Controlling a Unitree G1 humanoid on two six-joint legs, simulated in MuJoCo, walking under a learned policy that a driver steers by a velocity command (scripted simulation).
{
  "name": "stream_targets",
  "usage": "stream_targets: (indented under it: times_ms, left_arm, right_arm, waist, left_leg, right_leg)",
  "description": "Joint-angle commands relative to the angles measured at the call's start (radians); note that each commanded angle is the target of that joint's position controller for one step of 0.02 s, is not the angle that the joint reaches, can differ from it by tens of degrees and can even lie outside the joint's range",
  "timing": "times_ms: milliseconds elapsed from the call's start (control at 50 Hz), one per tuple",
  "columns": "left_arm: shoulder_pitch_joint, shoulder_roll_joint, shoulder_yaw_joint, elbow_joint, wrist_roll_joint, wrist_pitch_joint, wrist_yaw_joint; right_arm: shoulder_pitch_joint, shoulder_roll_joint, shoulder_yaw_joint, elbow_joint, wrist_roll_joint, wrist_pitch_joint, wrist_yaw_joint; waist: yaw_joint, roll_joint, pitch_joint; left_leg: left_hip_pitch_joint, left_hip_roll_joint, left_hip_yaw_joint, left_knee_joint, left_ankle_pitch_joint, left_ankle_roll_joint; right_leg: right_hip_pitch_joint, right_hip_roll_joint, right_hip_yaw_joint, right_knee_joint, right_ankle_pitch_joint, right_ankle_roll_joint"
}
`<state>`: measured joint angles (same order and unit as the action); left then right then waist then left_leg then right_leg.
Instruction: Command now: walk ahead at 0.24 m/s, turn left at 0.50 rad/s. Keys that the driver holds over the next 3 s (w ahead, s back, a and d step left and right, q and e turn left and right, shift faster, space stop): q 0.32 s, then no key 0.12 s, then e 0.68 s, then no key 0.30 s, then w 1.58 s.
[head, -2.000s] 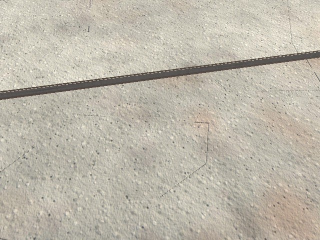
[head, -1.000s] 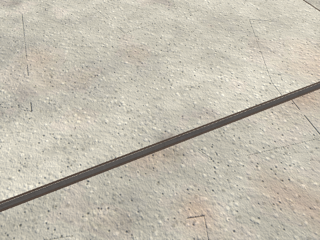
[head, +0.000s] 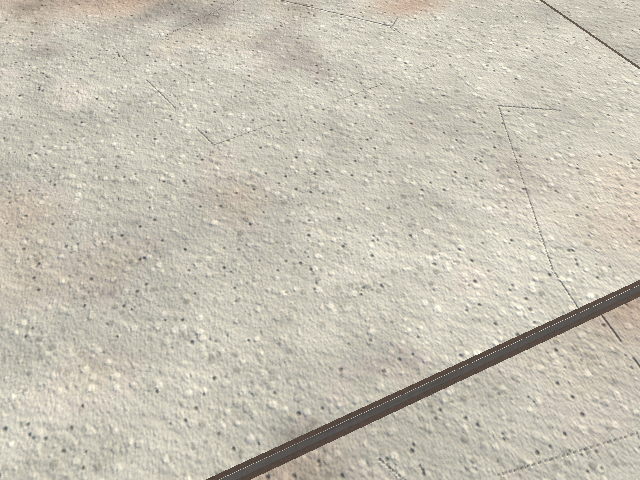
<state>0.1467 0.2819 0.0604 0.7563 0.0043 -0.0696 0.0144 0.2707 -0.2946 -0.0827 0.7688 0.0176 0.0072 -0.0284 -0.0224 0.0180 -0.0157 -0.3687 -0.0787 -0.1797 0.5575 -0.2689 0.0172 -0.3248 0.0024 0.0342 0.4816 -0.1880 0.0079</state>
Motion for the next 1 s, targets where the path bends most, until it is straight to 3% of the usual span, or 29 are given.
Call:
stream_targets:
  times_ms: [20,40,60,80,120,140,200,300,340,360,380,400,420,440,480,540,580,640,700,720,740,760,780,800,840,860,920,1000]
  left_arm:
    - [0.132,0.247,0.064,-0.029,0.041,0.008,0.014]
    - [0.084,0.174,0.047,-0.051,0.025,0.007,0.018]
    - [0.050,0.127,0.035,-0.058,0.013,0.008,0.021]
    - [0.022,0.121,0.032,-0.064,0.009,0.012,0.023]
    - [0.024,0.135,0.034,-0.056,0.011,0.016,0.029]
    - [0.039,0.142,0.038,-0.050,0.013,0.021,0.032]
    - [0.054,0.160,0.047,-0.041,0.003,0.042,0.039]
    - [0.045,0.204,0.066,-0.037,-0.025,0.051,0.023]
    - [0.033,0.203,0.067,-0.033,-0.043,0.046,0.018]
    - [0.057,0.178,0.059,-0.020,-0.044,0.041,0.014]
    - [0.102,0.141,0.045,-0.020,-0.014,0.032,0.008]
    - [0.125,0.053,0.006,-0.070,0.040,0.022,0.000]
    - [0.080,0.129,0.023,-0.053,0.013,0.022,-0.007]
    - [0.043,0.156,0.030,-0.058,-0.019,0.033,-0.008]
    - [0.043,0.132,0.024,-0.027,-0.008,0.055,0.008]
    - [0.121,0.076,0.005,0.014,-0.003,0.079,0.011]
    - [0.102,0.074,-0.002,0.015,-0.006,0.081,0.009]
    - [0.066,0.125,0.012,-0.011,-0.011,0.089,0.005]
    - [0.064,0.120,0.016,-0.024,0.000,0.092,0.000]
    - [0.057,0.139,0.020,-0.037,0.007,0.091,-0.001]
    - [0.048,0.203,0.037,-0.049,0.006,0.089,0.006]
    - [0.062,0.229,0.048,-0.051,0.000,0.088,0.010]
    - [0.093,0.215,0.045,-0.050,0.013,0.078,0.009]
    - [0.122,0.205,0.044,-0.047,0.027,0.061,0.011]
    - [0.049,0.204,0.049,-0.065,0.001,0.044,0.016]
    - [0.018,0.188,0.048,-0.074,-0.012,0.048,0.021]
    - [0.017,0.183,0.055,-0.079,-0.019,0.081,0.032]
    - [0.000,0.199,0.065,-0.100,-0.024,0.104,0.029]
  right_arm:
    - [-0.079,-0.059,-0.004,-0.165,-0.009,-0.028,0.003]
    - [-0.069,-0.121,-0.022,-0.148,-0.012,-0.027,0.008]
    - [-0.050,-0.135,-0.032,-0.125,-0.008,-0.017,0.010]
    - [-0.038,-0.123,-0.034,-0.115,-0.008,-0.007,0.008]
    - [-0.069,-0.082,-0.024,-0.135,-0.007,0.002,0.015]
    - [-0.092,-0.062,-0.017,-0.151,-0.002,0.002,0.020]
    - [-0.161,-0.030,-0.003,-0.199,0.002,0.005,0.040]
    - [-0.198,-0.070,-0.017,-0.241,0.000,0.018,0.070]
    - [-0.152,-0.082,-0.028,-0.235,-0.003,0.019,0.072]
    - [-0.073,-0.112,-0.044,-0.211,-0.007,0.015,0.063]
    - [0.006,-0.191,-0.066,-0.205,-0.014,0.012,0.043]
    - [-0.003,-0.286,-0.070,-0.233,-0.041,0.008,0.024]
    - [0.025,-0.192,-0.042,-0.229,-0.042,-0.001,0.028]
    - [-0.033,-0.153,-0.027,-0.221,-0.036,-0.010,0.033]
    - [-0.143,-0.077,-0.001,-0.207,-0.018,-0.013,0.029]
    - [-0.222,-0.056,0.011,-0.176,-0.046,-0.018,0.026]
    - [-0.212,-0.065,0.009,-0.150,-0.053,-0.022,0.022]
    - [-0.217,-0.121,-0.006,-0.130,-0.040,-0.006,0.007]
    - [-0.205,-0.123,-0.010,-0.106,-0.017,0.009,-0.006]
    - [-0.181,-0.107,-0.010,-0.093,-0.014,0.010,-0.010]
    - [-0.151,-0.079,-0.008,-0.100,-0.031,0.006,-0.012]
    - [-0.197,-0.050,-0.003,-0.116,-0.037,0.005,-0.019]
    - [-0.272,-0.050,-0.004,-0.136,-0.030,0.005,-0.024]
    - [-0.299,-0.060,-0.012,-0.144,-0.021,0.006,-0.022]
    - [-0.231,-0.066,-0.022,-0.120,-0.016,0.010,-0.017]
    - [-0.228,-0.065,-0.022,-0.117,-0.019,0.007,-0.017]
    - [-0.231,-0.023,-0.007,-0.113,-0.013,-0.007,-0.009]
    - [-0.174,-0.055,-0.013,-0.096,0.001,-0.015,0.013]
  waist:
    - [0.048,-0.297,-0.040]
    - [0.042,-0.207,-0.013]
    - [0.032,-0.154,0.010]
    - [0.023,-0.142,0.012]
    - [0.032,-0.142,0.024]
    - [0.041,-0.141,0.014]
    - [0.066,-0.156,-0.019]
    - [0.064,-0.174,-0.033]
    - [0.029,-0.162,-0.053]
    - [-0.006,-0.114,-0.094]
    - [-0.030,0.024,-0.169]
    - [0.013,0.284,-0.246]
    - [-0.055,0.164,-0.365]
    - [-0.039,0.125,-0.272]
    - [0.011,0.060,-0.169]
    - [0.072,0.102,-0.141]
    - [0.047,0.122,-0.131]
    - [0.035,0.125,-0.082]
    - [0.045,0.099,-0.025]
    - [0.040,0.047,0.000]
    - [-0.004,-0.121,0.005]
    - [0.018,-0.263,0.011]
    - [0.072,-0.297,0.023]
    - [0.095,-0.279,0.003]
    - [0.042,-0.159,-0.030]
    - [0.030,-0.132,-0.045]
    - [0.041,-0.153,-0.088]
    - [0.039,-0.205,-0.102]
  left_leg:
    - [-0.426,0.037,0.076,0.378,-0.306,-0.003]
    - [-0.433,0.085,0.056,0.474,-0.250,-0.021]
    - [-0.431,0.094,0.062,0.515,-0.196,-0.039]
    - [-0.430,0.104,0.073,0.537,-0.151,-0.055]
    - [-0.396,0.114,0.116,0.535,-0.074,-0.084]
    - [-0.377,0.113,0.140,0.499,-0.046,-0.093]
    - [-0.297,0.124,0.175,0.336,0.025,-0.096]
    - [-0.133,0.100,0.232,0.120,0.038,-0.038]
    - [-0.017,0.067,0.250,-0.030,0.088,0.008]
    - [0.145,0.033,0.249,-0.137,0.202,0.043]
    - [0.397,0.157,0.084,-0.137,0.577,0.102]
    - [0.609,0.468,-0.307,-0.078,1.005,0.326]
    - [0.548,0.500,-0.318,-0.118,0.919,0.401]
    - [0.479,0.442,-0.198,-0.121,0.843,0.356]
    - [0.327,0.340,-0.069,-0.149,0.621,0.243]
    - [0.111,0.277,0.072,-0.192,0.588,0.216]
    - [0.105,0.289,0.080,-0.209,0.489,0.219]
    - [0.102,0.327,0.046,-0.216,0.283,0.217]
    - [0.096,0.314,0.059,-0.178,0.119,0.158]
    - [0.086,0.279,0.092,-0.124,0.056,0.107]
    - [0.046,0.180,0.192,0.006,-0.019,0.037]
    - [-0.032,0.046,0.287,0.159,-0.077,-0.035]
    - [-0.124,0.011,0.227,0.290,-0.226,-0.044]
    - [-0.197,0.020,0.153,0.470,-0.352,-0.044]
    - [-0.234,0.057,0.100,0.549,-0.295,-0.049]
    - [-0.222,0.070,0.101,0.482,-0.250,-0.055]
    - [-0.129,0.046,0.134,0.294,-0.177,-0.078]
    - [0.028,0.016,0.147,0.050,-0.087,-0.076]
  right_leg:
    - [0.290,-0.462,0.539,-0.256,-0.133,-0.236]
    - [0.278,-0.420,0.468,-0.243,-0.097,-0.241]
    - [0.268,-0.353,0.342,-0.223,-0.019,-0.201]
    - [0.268,-0.315,0.259,-0.214,0.066,-0.173]
    - [0.233,-0.284,0.117,-0.205,0.371,-0.173]
    - [0.237,-0.273,0.067,-0.201,0.436,-0.177]
    - [0.257,-0.261,-0.025,-0.186,0.455,-0.182]
    - [0.256,-0.298,-0.077,-0.116,0.465,-0.160]
    - [0.254,-0.284,-0.102,-0.005,0.521,-0.128]
    - [0.202,-0.236,-0.146,0.131,0.523,-0.089]
    - [0.012,-0.173,-0.188,0.340,0.284,-0.012]
    - [-0.319,-0.039,-0.168,0.672,-0.504,0.068]
    - [-0.301,-0.044,0.013,0.782,-0.527,0.075]
    - [-0.325,-0.078,0.021,0.790,-0.473,0.069]
    - [-0.286,-0.121,0.024,0.633,-0.371,0.065]
    - [-0.026,-0.098,-0.016,0.419,-0.245,0.083]
    - [0.032,-0.087,-0.028,0.308,-0.170,0.079]
    - [0.034,-0.062,-0.057,0.246,-0.134,0.051]
    - [0.050,-0.046,-0.072,0.123,-0.039,-0.004]
    - [0.053,-0.073,-0.020,0.054,0.096,-0.037]
    - [0.061,-0.162,0.114,-0.008,0.269,-0.097]
    - [0.068,-0.259,0.300,-0.112,0.224,-0.215]
    - [0.099,-0.324,0.431,-0.179,0.219,-0.292]
    - [0.152,-0.348,0.465,-0.190,0.266,-0.324]
    - [0.193,-0.292,0.363,-0.131,0.346,-0.265]
    - [0.204,-0.262,0.326,-0.118,0.359,-0.232]
    - [0.216,-0.205,0.288,-0.088,0.378,-0.207]
    - [0.161,-0.188,0.347,-0.083,0.298,-0.205]
